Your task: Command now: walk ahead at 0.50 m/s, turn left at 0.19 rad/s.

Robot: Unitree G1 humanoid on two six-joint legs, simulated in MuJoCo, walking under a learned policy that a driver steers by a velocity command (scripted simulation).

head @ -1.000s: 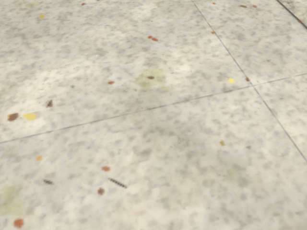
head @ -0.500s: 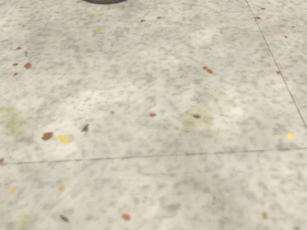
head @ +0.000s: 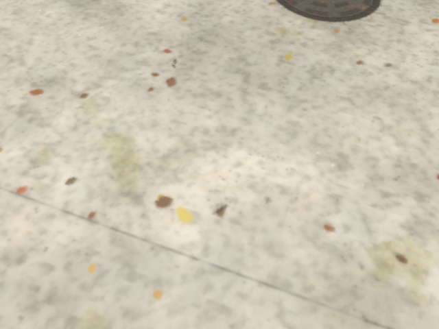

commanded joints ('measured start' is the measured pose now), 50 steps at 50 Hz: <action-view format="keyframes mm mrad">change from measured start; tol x16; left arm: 1 -39 94 12 -91 -10 -25 -7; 18 -321 19 -2 -127 18 13 -57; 25 152 240 86 -26 36 7 -11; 31 -79 117 52 -47 -17 6 3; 50 79 92 32 -56 -17 -38 4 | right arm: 1 214 -133 -43 31 13 -14 -30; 21 318 -127 -17 202 11 -66 -68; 44 -134 -65 21 -57 4 -37 -7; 50 365 -242 -37 48 -27 -73 -47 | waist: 1 -85 32 -118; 18 -110 59 58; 23 17 112 -111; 26 44 -203 -350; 30 -60 55 -23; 46 7 -71 -33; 50 -167 130 -319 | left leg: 1 439 322 -373 -336 315 135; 16 463 256 37 -502 480 16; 23 558 294 129 9 1124 -17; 24 416 269 143 258 920 -28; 26 -220 -36 -23 874 -328 -92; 44 -162 99 -61 -9 199 -143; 49 356 90 -98 -176 71 -33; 50 593 336 -420 -214 -108 37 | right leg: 1 -406 -29 102 131 95 -30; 15 -459 36 73 -332 460 -37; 23 -98 199 -59 -522 195 -193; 24 130 176 17 -613 214 -240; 26 556 -254 882 -774 296 -489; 30 122 -92 459 -867 479 -327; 35 21 4 345 -904 584 -299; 47 219 -47 407 -745 791 -181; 49 145 43 327 -420 818 -143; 50 -40 127 250 -116 490 -110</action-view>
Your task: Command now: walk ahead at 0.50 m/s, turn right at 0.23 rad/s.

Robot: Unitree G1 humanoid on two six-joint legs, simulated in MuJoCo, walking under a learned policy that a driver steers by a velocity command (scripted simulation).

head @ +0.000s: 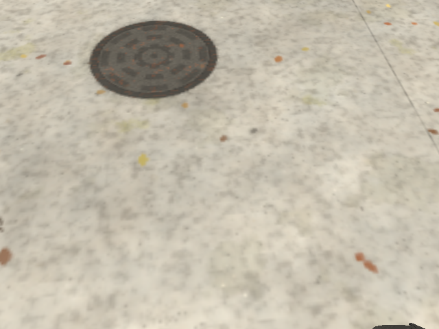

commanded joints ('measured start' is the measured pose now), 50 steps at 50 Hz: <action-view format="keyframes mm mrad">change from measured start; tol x16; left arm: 1 133 35 -1 -80 -19 -22 -7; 20 -441 8 -52 -183 17 6 -39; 23 -385 29 -40 -171 22 -6 -26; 26 43 182 12 -68 66 -35 9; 31 -178 23 -21 -74 11 -30 -1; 50 -3 97 5 60 14 -26 35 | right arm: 1 381 -314 -98 52 -11 -3 -18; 4 193 -113 -56 28 15 3 -3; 27 475 -34 -37 177 60 -2 -13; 45 -51 -1 -38 45 9 59 55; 50 10 -40 -54 43 3 60 45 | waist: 1 -119 327 -316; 3 -102 36 -64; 22 -112 77 44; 27 27 -265 -343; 31 -66 -90 -2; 50 -88 -99 10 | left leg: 1 701 431 -780 -258 -261 220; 3 458 341 -563 -285 -365 186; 6 333 226 -308 -332 -68 137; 19 418 189 -88 -370 270 142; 24 465 197 -90 -98 578 107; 25 357 147 -60 97 487 88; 27 -109 -63 -13 643 -460 48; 42 -206 92 16 301 99 3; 50 -19 -36 154 106 -124 127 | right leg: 1 -518 31 -80 663 -69 10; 21 -529 -166 -236 62 381 40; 25 -35 -151 -196 -75 328 -33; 27 312 -595 451 -232 164 -175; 32 -132 -391 -25 -373 300 -50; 46 40 -385 -379 -353 720 -36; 50 136 -402 -437 -114 1210 -20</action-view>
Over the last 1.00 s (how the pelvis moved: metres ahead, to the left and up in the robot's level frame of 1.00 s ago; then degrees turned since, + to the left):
0.56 -0.08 0.00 -27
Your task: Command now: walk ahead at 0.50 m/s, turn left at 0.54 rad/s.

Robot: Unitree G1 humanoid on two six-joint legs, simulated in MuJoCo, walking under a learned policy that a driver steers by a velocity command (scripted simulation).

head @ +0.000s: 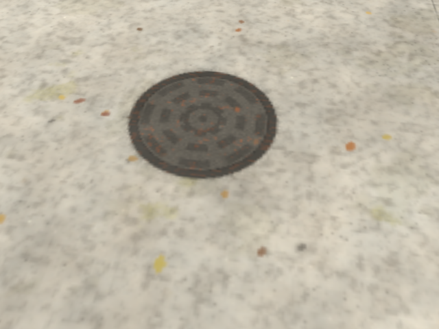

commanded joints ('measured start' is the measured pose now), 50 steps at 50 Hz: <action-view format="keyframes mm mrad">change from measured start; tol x32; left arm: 1 7 200 45 -35 4 15 11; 25 -433 94 8 -260 -3 43 -67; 31 59 199 57 -126 34 19 -39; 50 -50 229 76 -184 -11 89 -10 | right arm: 1 120 -95 -33 -23 -2 -13 -12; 50 56 -141 -8 -100 18 16 -92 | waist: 1 -96 -114 -72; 4 -133 264 -303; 50 -6 -98 -119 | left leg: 1 168 -105 54 -33 -147 73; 5 839 306 -803 -366 -108 324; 12 399 110 -347 -439 308 176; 24 664 148 -161 -506 416 52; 29 723 173 -65 -185 1016 10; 31 468 116 -16 315 711 -32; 32 43 -119 8 772 -213 -100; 33 -21 -110 -181 856 -380 -92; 50 -37 -6 -184 251 -136 -179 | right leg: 1 5 -284 46 285 1187 -101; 3 -292 -238 32 807 735 -51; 4 -753 17 115 1188 -130 19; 25 -796 -51 258 359 366 -56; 30 -373 87 190 225 243 -160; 32 184 -369 872 189 721 -421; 38 -283 -183 556 45 998 -293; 50 -218 -127 668 104 796 -193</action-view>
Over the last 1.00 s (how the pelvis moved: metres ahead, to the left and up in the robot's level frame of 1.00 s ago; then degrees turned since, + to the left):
0.51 0.00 0.01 14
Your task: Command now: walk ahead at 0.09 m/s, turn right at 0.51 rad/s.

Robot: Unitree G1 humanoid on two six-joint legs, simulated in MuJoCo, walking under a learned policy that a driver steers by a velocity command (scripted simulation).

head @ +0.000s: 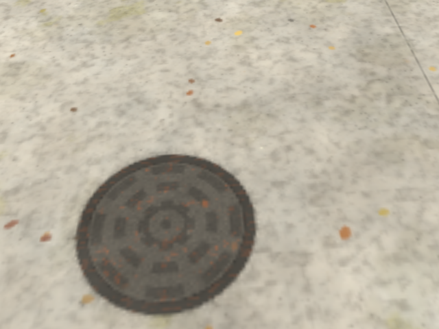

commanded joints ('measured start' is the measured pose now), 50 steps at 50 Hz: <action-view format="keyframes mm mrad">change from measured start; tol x16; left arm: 1 48 164 42 -56 9 7 12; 50 -31 40 -72 254 1 -8 33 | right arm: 1 -1 -96 -21 -66 8 -5 -8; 50 171 -54 11 302 15 -8 -5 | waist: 1 -6 -123 -126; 8 -56 -134 -103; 11 -12 204 -169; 31 -64 -104 -30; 50 -59 -38 -11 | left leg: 1 15 -25 12 -37 -24 4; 7 229 -61 24 -305 -90 65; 10 572 230 -251 -610 462 159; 12 506 368 -407 -565 775 379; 17 457 138 -114 -581 605 242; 28 416 1 -47 -584 73 112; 50 459 24 -49 -580 125 92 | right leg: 1 138 -289 241 -10 580 -98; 8 94 -263 295 98 562 -44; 9 23 -225 283 141 421 3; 11 -130 17 24 396 -471 78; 12 -135 -26 14 548 -493 87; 22 16 -98 -77 170 -248 145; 27 179 -251 64 -46 125 74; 50 11 -226 41 -118 -18 50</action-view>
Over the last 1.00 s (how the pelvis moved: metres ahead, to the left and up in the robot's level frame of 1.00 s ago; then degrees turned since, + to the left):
0.48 0.01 0.01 -10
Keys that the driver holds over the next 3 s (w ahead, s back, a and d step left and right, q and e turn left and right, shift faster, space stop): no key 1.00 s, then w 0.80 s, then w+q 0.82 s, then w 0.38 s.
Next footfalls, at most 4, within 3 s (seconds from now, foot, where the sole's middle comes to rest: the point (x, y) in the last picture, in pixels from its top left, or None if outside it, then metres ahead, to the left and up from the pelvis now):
0.20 left None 0.12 0.13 -0.78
0.52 right None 0.04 -0.08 -0.78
1.76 right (265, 318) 0.47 -0.05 -0.78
2.30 left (222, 230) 0.76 0.09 -0.78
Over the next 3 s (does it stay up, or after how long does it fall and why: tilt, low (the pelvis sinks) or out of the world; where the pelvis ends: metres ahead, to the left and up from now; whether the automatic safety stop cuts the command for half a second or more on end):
stays up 1.02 0.08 0.00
